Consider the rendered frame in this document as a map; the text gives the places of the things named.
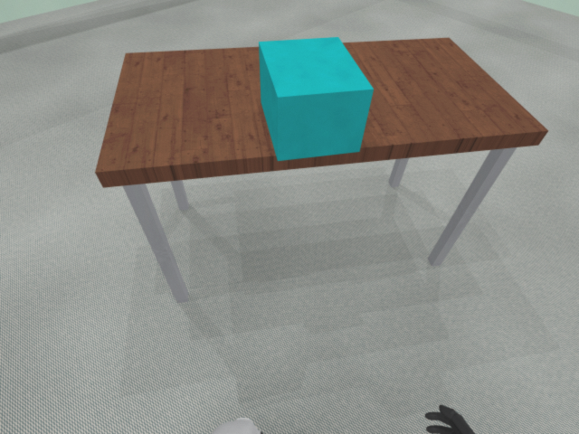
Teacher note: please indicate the carton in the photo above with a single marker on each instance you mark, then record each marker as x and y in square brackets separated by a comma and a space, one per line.
[314, 97]

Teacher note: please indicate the table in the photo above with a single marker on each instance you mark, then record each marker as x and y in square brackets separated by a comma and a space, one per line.
[182, 115]

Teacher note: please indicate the right robot hand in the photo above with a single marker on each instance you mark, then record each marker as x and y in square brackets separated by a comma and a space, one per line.
[450, 417]

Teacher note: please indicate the robot left shin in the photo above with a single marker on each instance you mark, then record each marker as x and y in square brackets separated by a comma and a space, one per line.
[245, 419]

